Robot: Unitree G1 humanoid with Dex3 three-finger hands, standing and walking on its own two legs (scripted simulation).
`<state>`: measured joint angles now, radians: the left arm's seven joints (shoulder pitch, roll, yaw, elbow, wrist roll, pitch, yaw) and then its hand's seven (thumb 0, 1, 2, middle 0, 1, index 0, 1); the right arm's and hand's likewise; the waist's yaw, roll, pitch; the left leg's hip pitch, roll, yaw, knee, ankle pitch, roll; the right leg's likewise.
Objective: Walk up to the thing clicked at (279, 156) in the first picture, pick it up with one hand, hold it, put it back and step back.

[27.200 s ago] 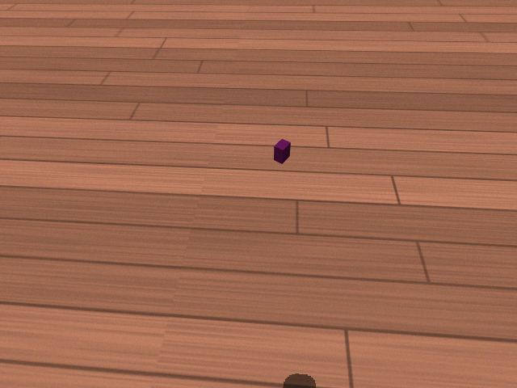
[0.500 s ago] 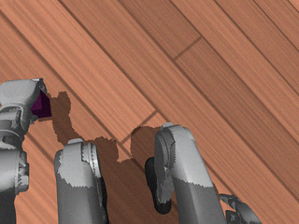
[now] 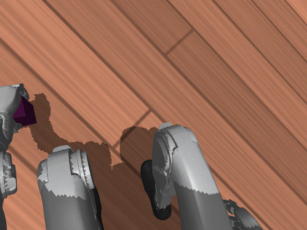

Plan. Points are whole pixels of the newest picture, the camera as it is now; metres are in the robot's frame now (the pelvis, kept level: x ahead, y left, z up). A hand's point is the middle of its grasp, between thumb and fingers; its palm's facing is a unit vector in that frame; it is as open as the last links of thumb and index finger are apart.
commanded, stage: rest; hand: left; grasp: from above
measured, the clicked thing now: (13, 113) +0.44 +0.29 -0.23
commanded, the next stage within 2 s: open in 0.56 s
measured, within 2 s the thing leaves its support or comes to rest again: rests again in 0.30 s
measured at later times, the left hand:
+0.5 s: hand (14, 112) +0.44 +0.29 -0.23, palm faces -0.45 -0.12 -0.89, open 9.7 cm
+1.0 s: hand (14, 112) +0.44 +0.29 -0.23, palm faces -0.44 -0.10 -0.89, open 11.3 cm
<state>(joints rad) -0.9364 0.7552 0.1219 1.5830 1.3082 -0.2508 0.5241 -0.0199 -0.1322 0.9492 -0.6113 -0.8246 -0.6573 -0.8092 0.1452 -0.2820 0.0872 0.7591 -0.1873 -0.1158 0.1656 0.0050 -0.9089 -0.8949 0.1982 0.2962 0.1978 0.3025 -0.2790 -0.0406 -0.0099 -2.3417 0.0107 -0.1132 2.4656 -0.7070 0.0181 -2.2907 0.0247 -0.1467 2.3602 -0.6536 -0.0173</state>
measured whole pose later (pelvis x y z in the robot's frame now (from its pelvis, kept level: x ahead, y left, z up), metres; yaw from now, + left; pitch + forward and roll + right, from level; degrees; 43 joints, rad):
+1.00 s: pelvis +0.00 +0.01 -0.02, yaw -3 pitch +30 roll -12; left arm -0.98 0.88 0.12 1.73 1.35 -0.28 0.65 0.00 -0.19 0.92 -0.41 -0.88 -0.41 -0.87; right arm 0.13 -0.31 0.19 0.75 -0.26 -0.22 0.27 0.01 -0.90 -0.90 0.20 0.30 0.20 0.30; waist -0.33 -0.08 0.05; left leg -2.36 0.01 -0.17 2.55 -0.72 0.02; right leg -2.28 0.04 -0.20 2.39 -0.65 0.00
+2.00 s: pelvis +0.00 +0.00 +0.03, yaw +1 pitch +35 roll -8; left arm -0.81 0.65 0.05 1.24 1.16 -0.07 0.41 0.00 -0.51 1.00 -0.11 -0.98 -0.10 -0.98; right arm 0.16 -0.29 0.02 0.75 -0.11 -0.11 0.26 0.01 -0.92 -0.90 0.20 0.30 0.20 0.30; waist -0.20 0.03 -0.13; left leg -2.26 0.01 -0.09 2.36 -0.72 0.03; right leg -2.22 0.03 -0.12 2.26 -0.67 -0.01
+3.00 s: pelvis +0.00 +0.00 +0.12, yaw +4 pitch +36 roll -6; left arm -0.54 0.49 0.04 0.83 0.69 -0.01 0.15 0.00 0.38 0.90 -0.23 -0.47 -0.22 -0.47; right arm 0.21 -0.25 -0.01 0.67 -0.01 -0.02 0.12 0.01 -0.90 -0.90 0.20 0.30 0.20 0.30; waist -0.13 0.06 -0.19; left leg -2.02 0.00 -0.06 2.07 -0.69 0.02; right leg -1.98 0.03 -0.08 2.00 -0.65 0.00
